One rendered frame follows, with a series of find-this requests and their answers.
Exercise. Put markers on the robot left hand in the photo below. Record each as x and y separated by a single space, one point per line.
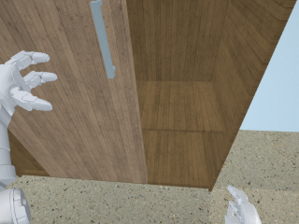
11 80

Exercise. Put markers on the robot left forearm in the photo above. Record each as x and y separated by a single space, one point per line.
7 170

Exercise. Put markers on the robot right hand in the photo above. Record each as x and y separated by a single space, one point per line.
246 213

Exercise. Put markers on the robot left upper arm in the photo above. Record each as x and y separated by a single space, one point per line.
14 208

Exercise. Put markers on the handle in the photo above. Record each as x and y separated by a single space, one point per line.
102 37

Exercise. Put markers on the wardrobe door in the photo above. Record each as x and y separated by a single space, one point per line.
94 129
21 156

